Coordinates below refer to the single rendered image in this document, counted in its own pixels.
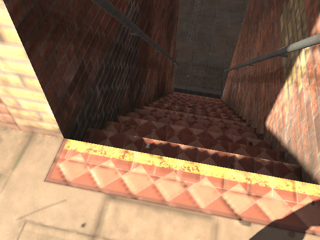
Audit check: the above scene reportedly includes stairs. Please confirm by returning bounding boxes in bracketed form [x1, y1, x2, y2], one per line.
[83, 91, 303, 182]

